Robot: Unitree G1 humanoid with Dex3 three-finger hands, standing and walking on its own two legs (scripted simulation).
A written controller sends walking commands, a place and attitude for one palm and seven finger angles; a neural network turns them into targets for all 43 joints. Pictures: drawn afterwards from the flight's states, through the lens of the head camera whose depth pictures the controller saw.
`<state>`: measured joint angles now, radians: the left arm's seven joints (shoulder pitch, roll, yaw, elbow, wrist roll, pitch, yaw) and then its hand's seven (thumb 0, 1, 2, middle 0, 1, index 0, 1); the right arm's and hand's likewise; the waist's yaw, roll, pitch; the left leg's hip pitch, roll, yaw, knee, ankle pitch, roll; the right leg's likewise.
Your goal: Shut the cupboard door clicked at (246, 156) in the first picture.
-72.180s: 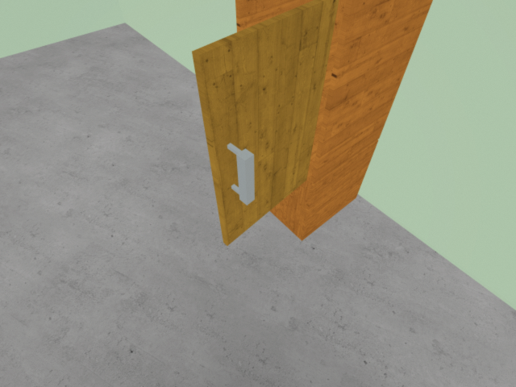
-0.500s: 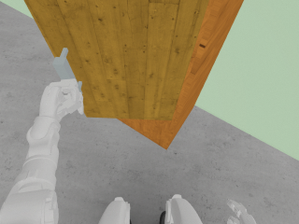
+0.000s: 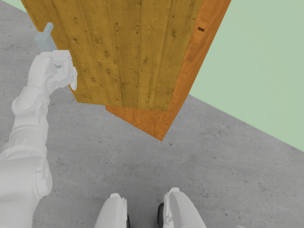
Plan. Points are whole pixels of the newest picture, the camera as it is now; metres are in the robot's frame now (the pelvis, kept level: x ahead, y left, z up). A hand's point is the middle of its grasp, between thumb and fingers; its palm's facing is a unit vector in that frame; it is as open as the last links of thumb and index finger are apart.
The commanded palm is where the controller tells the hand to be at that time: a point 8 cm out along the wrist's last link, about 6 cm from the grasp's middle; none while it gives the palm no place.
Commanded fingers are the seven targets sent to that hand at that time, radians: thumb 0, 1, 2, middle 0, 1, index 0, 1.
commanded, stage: push the door shut along its arc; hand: left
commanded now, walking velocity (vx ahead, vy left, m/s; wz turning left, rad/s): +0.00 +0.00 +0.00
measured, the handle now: (57, 54) +0.56 +0.23 +0.06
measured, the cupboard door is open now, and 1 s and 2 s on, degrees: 25 13 2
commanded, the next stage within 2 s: pull the fist back off the door in 1.16 s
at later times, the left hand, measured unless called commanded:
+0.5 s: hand (94, 53) +0.56 +0.14 +0.07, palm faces -0.33 -0.94 -0.02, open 3.1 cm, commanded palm +0.56 +0.18 +0.07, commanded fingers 0.00 0.90 0.90 -1.30 -1.50 -1.30 -1.50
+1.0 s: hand (98, 46) +0.58 +0.12 +0.07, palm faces -0.40 -0.92 -0.03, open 3.4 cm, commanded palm +0.60 +0.14 +0.07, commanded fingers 0.00 0.90 0.90 -1.30 -1.50 -1.30 -1.50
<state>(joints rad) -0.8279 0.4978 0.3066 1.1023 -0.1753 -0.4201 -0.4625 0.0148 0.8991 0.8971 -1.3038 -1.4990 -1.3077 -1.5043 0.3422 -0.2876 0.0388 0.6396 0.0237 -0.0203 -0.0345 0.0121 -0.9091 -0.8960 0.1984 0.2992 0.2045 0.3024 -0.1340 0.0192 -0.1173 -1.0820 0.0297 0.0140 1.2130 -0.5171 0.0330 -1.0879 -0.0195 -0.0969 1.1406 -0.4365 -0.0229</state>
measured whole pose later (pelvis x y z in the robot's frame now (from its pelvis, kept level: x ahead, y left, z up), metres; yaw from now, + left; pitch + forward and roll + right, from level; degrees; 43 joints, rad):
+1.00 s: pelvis +0.01 +0.00 -0.02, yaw -1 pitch +29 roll -5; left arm -1.26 0.64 0.21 1.29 -0.07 -0.24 -0.53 0.05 0.95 0.97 -1.30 -1.50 -1.30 -1.50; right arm 0.34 -0.29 0.06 0.66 -0.02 -0.07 -0.04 0.01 -0.91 -0.90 0.20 0.30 0.21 0.30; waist -0.26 0.03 -0.11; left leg -1.26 0.05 -0.02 1.31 -0.56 0.03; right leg -1.24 0.00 -0.13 1.19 -0.46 -0.02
